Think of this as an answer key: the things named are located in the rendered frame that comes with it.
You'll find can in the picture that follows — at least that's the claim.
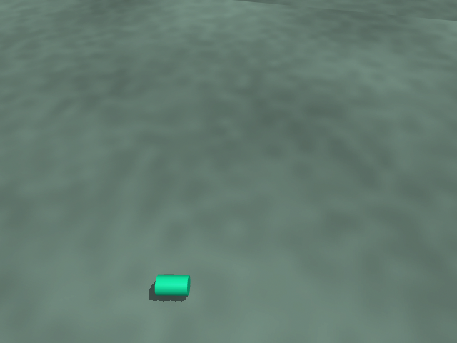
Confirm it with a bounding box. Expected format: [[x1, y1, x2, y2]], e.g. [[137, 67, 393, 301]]
[[155, 275, 190, 296]]

